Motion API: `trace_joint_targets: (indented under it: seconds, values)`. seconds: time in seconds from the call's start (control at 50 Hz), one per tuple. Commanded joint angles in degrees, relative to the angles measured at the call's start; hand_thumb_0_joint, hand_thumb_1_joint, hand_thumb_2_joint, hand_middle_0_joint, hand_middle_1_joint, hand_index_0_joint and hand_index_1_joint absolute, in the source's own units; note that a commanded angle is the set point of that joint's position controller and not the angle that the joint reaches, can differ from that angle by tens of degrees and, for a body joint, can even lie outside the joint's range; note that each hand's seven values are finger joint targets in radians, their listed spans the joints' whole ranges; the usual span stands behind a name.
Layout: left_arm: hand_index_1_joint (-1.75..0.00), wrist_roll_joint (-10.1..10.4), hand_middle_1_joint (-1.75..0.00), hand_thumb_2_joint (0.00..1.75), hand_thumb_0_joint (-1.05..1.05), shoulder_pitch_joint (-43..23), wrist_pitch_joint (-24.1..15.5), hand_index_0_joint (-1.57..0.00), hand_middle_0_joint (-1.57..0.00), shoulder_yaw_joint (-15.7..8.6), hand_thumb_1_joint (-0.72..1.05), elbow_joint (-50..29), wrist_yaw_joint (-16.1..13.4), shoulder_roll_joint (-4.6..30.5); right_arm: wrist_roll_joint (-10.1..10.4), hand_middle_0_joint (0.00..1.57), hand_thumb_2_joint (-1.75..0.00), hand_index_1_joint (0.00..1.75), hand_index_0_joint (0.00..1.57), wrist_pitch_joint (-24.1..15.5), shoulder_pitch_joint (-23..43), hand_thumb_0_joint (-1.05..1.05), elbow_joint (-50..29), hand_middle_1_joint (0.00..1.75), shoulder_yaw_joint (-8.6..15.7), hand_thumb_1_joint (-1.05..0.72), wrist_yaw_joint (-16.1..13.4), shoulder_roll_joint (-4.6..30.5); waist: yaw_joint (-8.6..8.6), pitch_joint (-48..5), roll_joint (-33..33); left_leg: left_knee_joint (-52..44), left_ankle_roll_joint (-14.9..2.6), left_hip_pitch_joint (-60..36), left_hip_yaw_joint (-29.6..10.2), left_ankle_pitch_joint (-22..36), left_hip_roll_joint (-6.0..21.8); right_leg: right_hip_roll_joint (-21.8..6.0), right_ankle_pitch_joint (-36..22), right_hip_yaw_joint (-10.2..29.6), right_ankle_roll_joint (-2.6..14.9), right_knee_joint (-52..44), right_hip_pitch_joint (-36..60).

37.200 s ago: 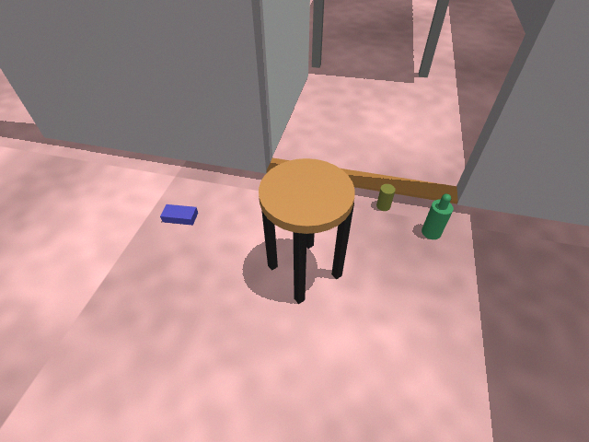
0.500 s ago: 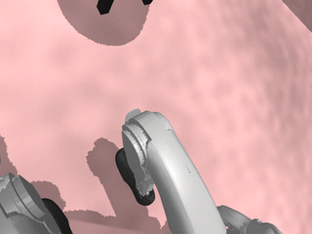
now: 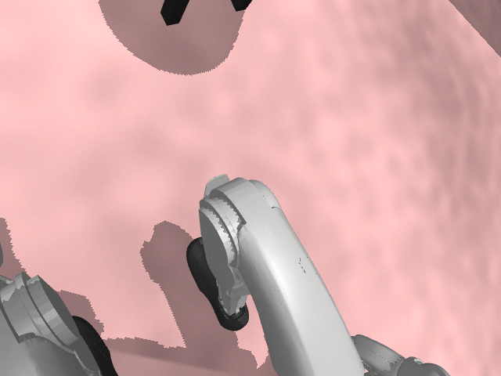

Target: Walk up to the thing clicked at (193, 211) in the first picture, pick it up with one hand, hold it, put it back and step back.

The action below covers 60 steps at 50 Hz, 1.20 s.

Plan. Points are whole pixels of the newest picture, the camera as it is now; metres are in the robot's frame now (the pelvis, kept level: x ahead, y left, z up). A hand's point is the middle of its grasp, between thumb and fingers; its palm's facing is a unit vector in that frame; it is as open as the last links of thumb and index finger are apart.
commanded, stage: close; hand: left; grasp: from above
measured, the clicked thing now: out of the picture +0.43 +0.28 -0.28
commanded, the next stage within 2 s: settle in 0.20 s
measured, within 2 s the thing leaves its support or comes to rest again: leaves its support in 0.70 s
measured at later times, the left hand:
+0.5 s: hand out of the picture +0.43 +0.27 -0.25, palm faces -0.14 -0.47 -0.87, open 10.3 cm
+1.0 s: hand out of the picture +0.42 +0.29 -0.21, palm faces -0.09 -0.44 -0.89, open 10.3 cm
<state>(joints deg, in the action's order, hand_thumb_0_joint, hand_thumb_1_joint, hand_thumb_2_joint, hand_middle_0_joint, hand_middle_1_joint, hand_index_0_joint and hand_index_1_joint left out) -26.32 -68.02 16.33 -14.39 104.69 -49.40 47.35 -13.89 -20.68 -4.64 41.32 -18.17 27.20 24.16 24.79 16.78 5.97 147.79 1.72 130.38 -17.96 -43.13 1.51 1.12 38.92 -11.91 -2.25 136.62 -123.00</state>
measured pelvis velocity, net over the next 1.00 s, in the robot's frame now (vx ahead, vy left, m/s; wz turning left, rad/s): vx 0.00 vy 0.00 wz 0.03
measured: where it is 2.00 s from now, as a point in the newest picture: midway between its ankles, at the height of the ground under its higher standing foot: (169, 339)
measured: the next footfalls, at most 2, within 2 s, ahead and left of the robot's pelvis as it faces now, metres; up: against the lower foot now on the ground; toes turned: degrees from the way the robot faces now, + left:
none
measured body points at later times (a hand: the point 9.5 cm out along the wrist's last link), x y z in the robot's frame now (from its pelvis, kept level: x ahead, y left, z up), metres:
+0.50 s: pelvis +0.00 +0.00 +0.00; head +0.29 +0.10 +0.33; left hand +0.43 +0.29 -0.20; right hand +0.03 -0.25 -0.05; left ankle +0.06 +0.13 -0.27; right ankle +0.12 -0.12 -0.27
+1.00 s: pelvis +0.00 +0.00 +0.01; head +0.27 +0.09 +0.36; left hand +0.42 +0.31 -0.16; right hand +0.03 -0.25 -0.07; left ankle +0.06 +0.13 -0.27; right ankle +0.12 -0.12 -0.27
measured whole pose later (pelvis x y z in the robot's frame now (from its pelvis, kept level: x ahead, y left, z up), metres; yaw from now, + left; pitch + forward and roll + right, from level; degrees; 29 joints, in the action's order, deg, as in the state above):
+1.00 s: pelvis +0.00 +0.00 +0.01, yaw +2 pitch +27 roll -12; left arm -29.0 -65.8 21.4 -14.6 94.5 -46.8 39.2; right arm -11.3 -18.7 -5.4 45.2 -11.9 28.7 21.4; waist 19.3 11.3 2.4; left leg 143.2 1.3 131.2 -14.4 -40.8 2.1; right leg 0.7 37.3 -9.5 -1.8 134.1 -125.0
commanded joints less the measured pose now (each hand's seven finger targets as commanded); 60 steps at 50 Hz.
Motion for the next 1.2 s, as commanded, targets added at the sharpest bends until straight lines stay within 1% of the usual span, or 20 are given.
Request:
trace_joint_targets:
  seconds: [0.0,0.1,0.22,0.26,0.36,0.42,0.58,0.64,0.66,0.68,0.72,0.8,0.84,0.9,0.92,0.94,0.96,1.04,1.12,1.18]
  values:
    - [-0.64,-1.05,-0.61,0.69,0.00,-9.25,-0.23,-0.73,-0.75,2.44,0.28,-4.39,-2.41,4.11,0.81,0.20,-0.90,0.30,0.20,-0.60,-9.80,0.00,1.80,0.30,5.43,-0.89,0.26,19.69,5.06,-34.75,-22.26,-15.14,-2.55,-23.93,5.11,11.03,0.34,2.59,-16.51,-6.43,1.96,-11.90,20.00]
    - [-0.63,-0.07,-0.61,0.67,0.00,-9.67,-0.21,-0.75,-0.77,1.92,0.32,-4.87,-2.30,4.66,0.72,0.20,-0.90,0.30,0.20,-0.77,-9.94,0.00,2.55,0.30,5.04,-0.89,0.29,19.30,4.53,-36.09,-21.14,-13.65,-2.90,-23.10,6.38,12.51,0.05,2.60,-18.00,-5.69,1.55,-12.48,21.53]
    - [-0.64,-0.58,-0.61,0.72,0.00,-7.99,0.11,-0.79,-0.81,1.72,0.36,-4.05,-2.82,4.30,0.63,0.20,-0.90,0.30,0.20,-0.53,-10.59,0.00,2.11,0.30,5.15,-0.89,0.12,19.15,4.44,-36.54,-21.31,-14.77,-2.86,-23.88,5.70,12.03,0.16,2.92,-17.62,-5.76,1.93,-12.62,22.01]
    - [-0.65,0.49,-0.62,0.72,0.00,-9.35,0.07,-0.81,-0.83,2.13,0.38,-4.69,-2.70,3.44,0.43,0.20,-0.90,0.30,0.20,-0.71,-9.15,0.00,2.15,0.30,5.17,-0.89,0.15,19.19,4.54,-35.96,-21.80,-14.78,-2.59,-25.09,5.73,11.26,-0.01,2.50,-16.46,-6.28,2.00,-11.75,21.24]
    - [-0.68,-0.51,-0.67,0.68,0.00,-9.31,0.19,-0.86,-0.86,2.82,0.41,-5.13,-2.08,3.77,0.63,0.20,-0.90,0.30,0.20,-0.70,-8.78,0.00,2.40,0.30,5.47,-0.91,-0.13,18.97,4.62,-35.43,-21.53,-14.58,-2.89,-23.16,6.14,10.56,-0.03,2.67,-15.83,-5.62,1.95,-12.85,20.00]
    - [-0.71,-2.96,-0.70,0.75,0.00,-8.93,0.08,-0.91,-0.91,2.94,0.47,-4.44,-1.79,4.33,1.21,0.20,-0.90,0.30,0.20,-0.41,-10.62,0.00,3.33,0.30,5.34,-0.91,-0.10,18.38,4.44,-37.07,-21.70,-15.63,-2.65,-22.71,6.18,11.81,0.23,3.01,-17.52,-5.29,2.13,-13.60,21.01]
    - [-0.72,-1.22,-0.71,0.77,0.00,-9.17,-0.02,-0.91,-0.92,1.55,0.50,-4.56,-3.59,3.02,0.58,0.20,-0.90,0.30,0.20,-0.63,-11.75,0.00,2.29,0.30,6.24,-0.90,1.05,19.05,4.43,-37.74,-22.92,-15.31,-2.60,-26.58,5.33,12.86,0.48,2.36,-17.98,-6.14,2.01,-11.93,21.46]
    - [-0.72,-0.16,-0.72,0.74,0.00,-10.55,-0.01,-0.91,-0.91,-0.63,0.50,-7.28,-4.37,5.20,0.99,0.20,-0.90,0.30,0.20,-0.49,-10.73,0.00,3.17,0.30,6.53,-0.91,1.38,18.19,2.34,-38.86,-24.01,-15.56,-2.74,-26.12,6.72,11.57,0.44,2.09,-16.97,-5.64,2.15,-12.71,21.94]
    - [-0.72,0.68,-0.70,0.75,0.00,-11.66,0.30,-0.91,-0.92,-0.09,0.49,-8.68,-4.17,4.33,0.78,0.20,-0.90,0.30,0.20,-0.46,-10.12,0.00,2.57,0.30,6.45,-0.91,1.49,17.65,2.40,-38.69,-24.12,-15.19,-2.74,-26.14,7.32,11.92,0.21,1.71,-17.46,-5.28,1.91,-12.58,22.24]
    - [-0.73,-0.10,-0.72,0.76,0.00,-11.18,0.54,-0.92,-0.93,-1.12,0.50,-8.18,-4.25,5.23,1.09,0.20,-0.90,0.30,0.20,-0.21,-11.00,0.00,3.17,0.30,6.73,-0.91,1.47,17.49,1.72,-39.92,-24.80,-15.88,-2.72,-25.95,7.64,12.36,0.42,2.07,-17.82,-4.94,2.10,-13.40,22.40]
    - [-0.72,0.67,-0.71,0.76,0.00,-12.88,1.15,-0.90,-0.91,0.37,0.49,-10.25,-2.97,3.36,0.94,0.20,-0.90,0.30,0.20,-0.19,-9.61,0.00,2.93,0.30,6.77,-0.91,1.83,16.80,1.77,-40.17,-26.31,-15.89,-2.15,-26.82,8.06,13.60,0.40,1.77,-18.57,-5.04,1.98,-12.20,21.34]
    - [-0.70,-2.67,-0.70,0.74,0.00,-12.28,2.80,-0.91,-0.91,0.23,0.51,-12.30,-0.92,4.31,2.36,0.20,-0.90,0.30,0.20,0.86,-11.94,0.00,4.40,0.30,8.47,-0.90,2.01,16.77,0.34,-44.19,-27.86,-17.38,-1.91,-26.86,8.61,14.72,0.73,1.93,-19.84,-4.20,2.28,-13.28,21.18]
    - [-0.71,-3.95,-0.71,0.74,0.00,-12.68,3.82,-0.93,-0.93,0.88,0.56,-14.02,0.12,2.66,2.86,0.20,-0.90,0.30,0.20,1.39,-12.26,0.00,5.03,0.30,9.23,-0.90,2.05,15.66,-0.34,-46.11,-27.59,-17.96,-1.78,-26.37,9.10,14.65,0.86,2.08,-20.32,-3.70,2.34,-13.98,21.18]
    - [-0.71,-3.93,-0.72,0.73,0.00,-13.24,5.24,-0.91,-0.90,1.89,0.53,-15.47,0.44,-1.53,3.18,0.20,-0.90,0.30,0.20,1.61,-13.95,0.00,5.56,0.30,10.63,-0.90,1.96,15.17,-0.08,-48.00,-27.39,-19.04,-1.81,-27.17,8.96,14.69,0.87,2.03,-20.42,-3.41,2.47,-14.46,21.24]
    - [-0.71,-4.32,-0.71,0.73,0.00,-14.95,5.31,-0.89,-0.88,0.12,0.50,-16.85,0.20,0.51,3.15,0.20,-0.90,0.30,0.20,1.61,-14.41,0.00,5.26,0.30,11.09,-0.90,1.83,15.57,-0.09,-48.15,-27.38,-19.04,-1.96,-27.32,9.10,14.10,0.83,2.11,-19.88,-2.97,2.43,-15.02,20.73]
    - [-0.69,-3.96,-0.69,0.70,0.00,-14.63,5.82,-0.88,-0.88,1.98,0.49,-15.73,0.36,-2.83,3.30,0.20,-0.90,0.30,0.20,1.65,-14.52,0.00,6.40,0.30,11.63,-0.90,1.69,15.32,0.50,-47.28,-25.88,-19.47,-1.99,-26.44,8.75,12.44,0.94,1.89,-18.40,-3.00,2.37,-15.20,19.70]
    - [-0.69,-3.82,-0.69,0.74,0.00,-15.63,5.84,-0.88,-0.87,1.98,0.48,-16.26,0.37,-3.22,3.39,0.20,-0.90,0.30,0.20,1.72,-15.58,0.00,7.07,0.30,11.90,-0.89,1.64,15.06,0.74,-47.62,-25.57,-19.85,-1.99,-26.47,8.97,12.29,0.76,2.06,-18.10,-2.81,2.33,-15.63,20.21]
    - [-0.68,-3.32,-0.67,0.76,0.00,-18.48,6.32,-0.91,-0.92,0.58,0.51,-16.44,0.01,-2.60,3.52,0.20,-0.90,0.30,0.20,1.43,-15.69,0.00,8.37,0.30,12.68,-0.89,1.09,14.62,0.74,-47.23,-23.71,-20.49,-2.10,-25.28,8.99,9.94,0.63,1.59,-15.02,-1.73,2.19,-16.73,18.84]
    - [-0.68,-6.21,-0.67,0.79,0.00,-20.12,6.35,-0.96,-0.97,-1.07,0.58,-14.82,0.81,0.59,3.65,0.20,-0.90,0.30,0.20,1.36,-15.13,0.00,10.17,0.30,12.83,-0.89,0.14,13.55,-0.16,-47.73,-23.87,-20.89,-2.11,-22.72,10.36,8.66,0.60,1.86,-12.32,0.02,2.38,-18.66,18.10]
    - [-0.68,-8.30,-0.68,0.79,0.00,-19.50,6.02,-0.97,-0.97,-3.05,0.61,-14.20,1.84,2.84,3.37,0.20,-0.89,0.30,0.20,1.51,-15.54,0.00,11.43,0.30,13.44,-0.89,-0.21,12.63,-2.07,-49.36,-24.06,-21.45,-2.08,-22.58,11.53,9.30,0.59,1.81,-11.66,0.62,2.29,-19.34,19.01]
